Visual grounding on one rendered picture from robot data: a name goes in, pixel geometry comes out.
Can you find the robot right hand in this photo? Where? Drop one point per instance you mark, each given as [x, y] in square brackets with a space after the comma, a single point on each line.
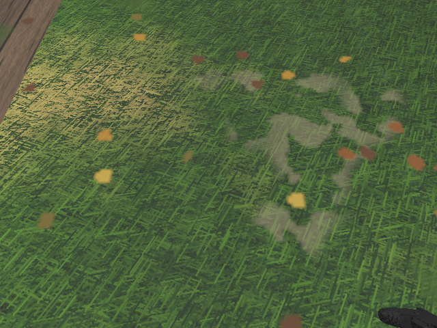
[408, 318]

